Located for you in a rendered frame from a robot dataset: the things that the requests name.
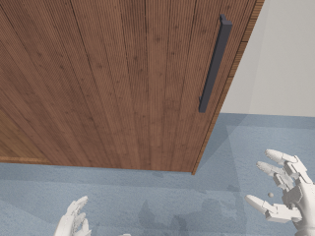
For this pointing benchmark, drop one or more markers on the right robot hand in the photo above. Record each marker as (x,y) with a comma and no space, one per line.
(302,195)

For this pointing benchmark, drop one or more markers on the handle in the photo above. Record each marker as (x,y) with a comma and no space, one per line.
(222,38)

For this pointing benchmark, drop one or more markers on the wardrobe door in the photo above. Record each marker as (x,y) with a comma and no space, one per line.
(115,83)
(13,143)

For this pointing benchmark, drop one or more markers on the left robot hand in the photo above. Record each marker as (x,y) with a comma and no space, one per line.
(68,224)

